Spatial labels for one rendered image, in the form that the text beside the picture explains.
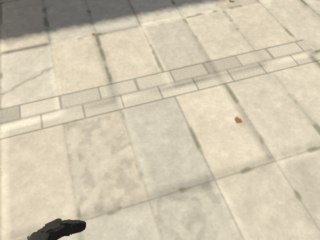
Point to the robot left hand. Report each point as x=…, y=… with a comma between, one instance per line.
x=58, y=228

